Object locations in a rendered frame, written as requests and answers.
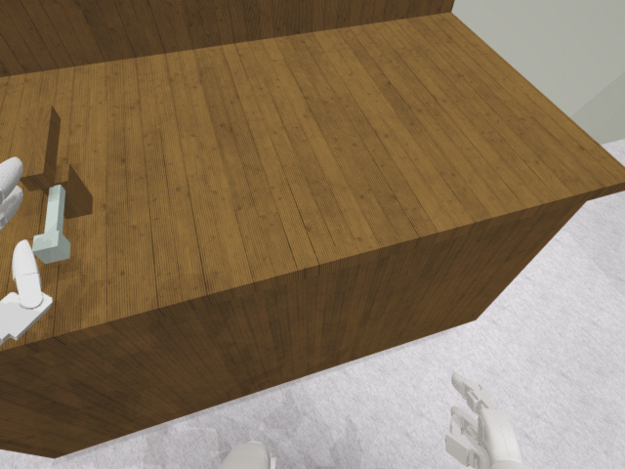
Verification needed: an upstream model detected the robot left thigh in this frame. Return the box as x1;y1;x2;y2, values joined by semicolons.
218;444;276;469

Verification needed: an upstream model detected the robot left hand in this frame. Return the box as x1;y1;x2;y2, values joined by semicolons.
0;157;53;346

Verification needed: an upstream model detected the robot right hand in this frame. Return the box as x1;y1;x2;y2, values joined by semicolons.
445;373;524;469

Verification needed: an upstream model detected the counter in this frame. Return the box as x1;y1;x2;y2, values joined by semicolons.
0;0;625;458

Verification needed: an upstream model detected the tap lever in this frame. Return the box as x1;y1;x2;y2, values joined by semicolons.
32;185;70;264

